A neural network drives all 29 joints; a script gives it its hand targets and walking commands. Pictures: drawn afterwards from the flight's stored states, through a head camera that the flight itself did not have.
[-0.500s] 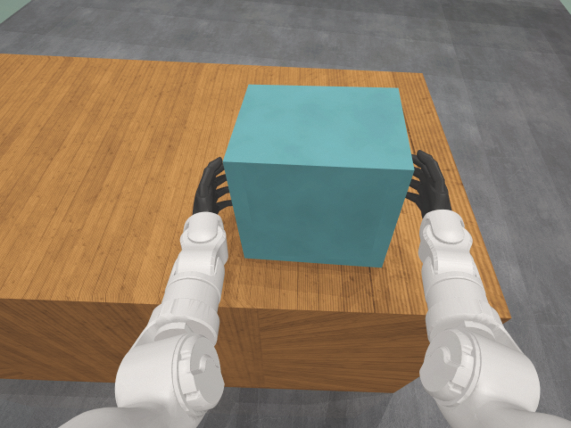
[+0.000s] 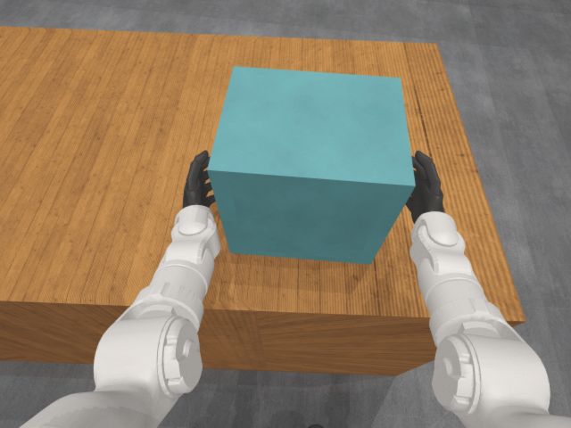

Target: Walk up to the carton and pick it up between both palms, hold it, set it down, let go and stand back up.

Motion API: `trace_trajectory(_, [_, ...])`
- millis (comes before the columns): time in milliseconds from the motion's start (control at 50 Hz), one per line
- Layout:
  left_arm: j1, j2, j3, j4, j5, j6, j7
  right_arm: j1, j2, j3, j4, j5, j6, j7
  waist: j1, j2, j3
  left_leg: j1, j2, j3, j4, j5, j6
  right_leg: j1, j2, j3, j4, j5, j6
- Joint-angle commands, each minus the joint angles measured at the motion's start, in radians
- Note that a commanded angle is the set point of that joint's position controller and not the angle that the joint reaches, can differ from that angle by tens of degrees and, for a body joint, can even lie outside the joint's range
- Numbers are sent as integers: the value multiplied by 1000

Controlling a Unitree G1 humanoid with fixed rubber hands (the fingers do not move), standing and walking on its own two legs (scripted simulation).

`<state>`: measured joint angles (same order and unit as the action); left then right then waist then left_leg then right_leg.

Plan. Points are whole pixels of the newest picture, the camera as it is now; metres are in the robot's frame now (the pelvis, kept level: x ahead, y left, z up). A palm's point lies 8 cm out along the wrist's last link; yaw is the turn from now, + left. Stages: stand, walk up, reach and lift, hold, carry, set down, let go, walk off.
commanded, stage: set down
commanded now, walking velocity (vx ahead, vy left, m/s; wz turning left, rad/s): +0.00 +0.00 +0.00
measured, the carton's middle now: (307, 173) +0.48 +0.00 +0.03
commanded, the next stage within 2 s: none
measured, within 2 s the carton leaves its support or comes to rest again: neither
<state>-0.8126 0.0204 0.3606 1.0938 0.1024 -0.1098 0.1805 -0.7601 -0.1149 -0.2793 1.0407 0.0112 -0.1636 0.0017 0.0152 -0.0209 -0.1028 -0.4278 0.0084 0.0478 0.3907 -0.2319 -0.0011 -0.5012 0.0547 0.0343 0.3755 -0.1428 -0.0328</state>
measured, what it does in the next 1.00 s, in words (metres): shifts its weight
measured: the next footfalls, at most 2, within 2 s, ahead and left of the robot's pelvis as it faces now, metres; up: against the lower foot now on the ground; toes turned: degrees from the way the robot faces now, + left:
none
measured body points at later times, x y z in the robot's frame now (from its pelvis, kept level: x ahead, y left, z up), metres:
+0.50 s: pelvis -0.02 -0.02 +0.00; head +0.05 -0.01 +0.44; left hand +0.34 +0.22 +0.01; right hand +0.39 -0.22 +0.03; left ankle -0.05 +0.11 -0.74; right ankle +0.00 -0.10 -0.74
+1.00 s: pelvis -0.09 -0.01 +0.00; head -0.07 +0.00 +0.45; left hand +0.29 +0.20 +0.04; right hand +0.29 -0.21 +0.03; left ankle -0.05 +0.11 -0.74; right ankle +0.00 -0.10 -0.74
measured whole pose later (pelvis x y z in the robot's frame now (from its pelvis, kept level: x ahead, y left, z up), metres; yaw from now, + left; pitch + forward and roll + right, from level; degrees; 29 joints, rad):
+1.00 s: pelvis -0.09 -0.01 +0.00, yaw +0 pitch +8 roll +1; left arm -0.55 0.14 0.08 0.89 -0.19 -0.06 0.15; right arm -0.47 -0.26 -0.02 0.90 0.27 -0.07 0.05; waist 0.03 -0.05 -0.13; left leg -0.42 0.01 0.05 0.41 -0.15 -0.02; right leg -0.49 0.05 0.03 0.40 -0.11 -0.04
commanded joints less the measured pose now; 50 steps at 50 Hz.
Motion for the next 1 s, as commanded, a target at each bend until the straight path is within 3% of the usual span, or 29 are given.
trace_trajectory(0, [-417,128,-191,-151,-84,-112,11,-557,-243,213,-87,111,-109,-23,82,61,-889,149,33,30,175,767,-109,411,11,-50,121,690,17])
trace_trajectory(80, [-267,146,-191,-167,-102,-122,-20,-443,-262,297,-95,169,-149,-35,91,15,-856,83,20,24,165,784,-83,511,-11,-27,164,894,35])
trace_trajectory(140, [-163,190,-147,-230,-80,-130,-53,-303,-257,348,-177,199,-189,-58,85,-92,-843,-272,2,32,-7,546,-22,908,-73,35,233,1224,77])
trace_trajectory(160, [-129,202,-133,-254,-70,-135,-64,-258,-258,353,-189,205,-199,-65,76,-116,-833,-331,8,19,-67,479,-8,979,-93,49,241,1277,95])
trace_trajectory(200, [-109,215,-118,-305,-61,-144,-83,-223,-272,348,-186,216,-208,-68,53,-108,-806,-286,13,4,-105,484,-5,964,-94,43,224,1227,109])
trace_trajectory(280, [-138,217,-162,-404,-101,-171,-86,-245,-302,323,-172,261,-171,-41,27,-18,-731,-84,11,16,-33,526,-34,749,-36,7,150,804,68])
trace_trajectory(320, [-97,216,-189,-458,-125,-180,-85,-212,-301,336,-190,280,-160,-26,28,16,-721,5,10,10,5,515,-48,673,-18,-1,125,678,53])
trace_trajectory(380, [-36,226,-212,-512,-156,-179,-94,-155,-301,349,-244,296,-156,-14,30,25,-721,71,-1,-3,34,526,-56,642,-16,4,103,647,47])
trace_trajectory(420, [55,228,-212,-558,-156,-162,-109,-71,-306,352,-272,299,-167,-12,27,18,-722,91,-11,-15,43,579,-58,679,-17,13,103,739,50])
trace_trajectory(460, [113,243,-206,-578,-161,-143,-130,-11,-306,359,-327,304,-182,-20,23,-21,-707,-6,-30,-18,16,595,-39,800,-50,43,121,918,65])
trace_trajectory(480, [154,234,-215,-593,-161,-133,-141,26,-299,356,-371,300,-192,-24,13,-43,-695,-75,-33,-27,-21,560,-24,860,-75,56,132,977,80])
trace_trajectory(500, [136,244,-217,-606,-165,-129,-146,13,-311,338,-407,293,-194,-26,3,-56,-681,-125,-31,-31,-54,503,-13,873,-88,60,133,953,90])
trace_trajectory(540, [76,223,-247,-615,-179,-128,-147,-88,-332,304,-441,282,-175,-12,-19,-39,-627,-29,-14,-38,-39,418,-31,743,-51,27,99,677,86])
trace_trajectory(620, [-87,231,-321,-497,-261,-104,-108,-229,-323,259,-498,263,-92,23,2,-47,-493,-15,-6,-29,-19,148,-19,480,-40,14,5,33,37])
trace_trajectory(660, [-133,255,-349,-442,-299,-92,-76,-245,-329,235,-492,250,-48,39,6,-68,-473,-30,-7,-35,-11,25,-8,408,-44,21,1,-159,21])
trace_trajectory(740, [-178,265,-379,-337,-347,-63,-28,-262,-329,218,-418,229,30,55,30,-89,-418,-84,-9,-70,5,-166,4,328,-68,56,17,-388,9])
trace_trajectory(800, [-158,257,-383,-307,-340,-38,-20,-230,-333,233,-397,235,47,46,37,-120,-400,0,-28,-67,60,-132,0,246,-108,78,-9,-423,-6])
trace_trajectory(860, [-100,231,-382,-354,-320,-18,-9,-188,-348,204,-403,232,34,44,30,-66,-397,-6,-8,-55,14,-100,-4,285,-74,43,17,-326,21])
trace_trajectory(980, [-44,191,-380,-452,-272,18,-1,-127,-375,177,-377,246,20,55,10,-29,-398,62,0,-56,-7,-66,-15,280,-40,1,20,-209,10])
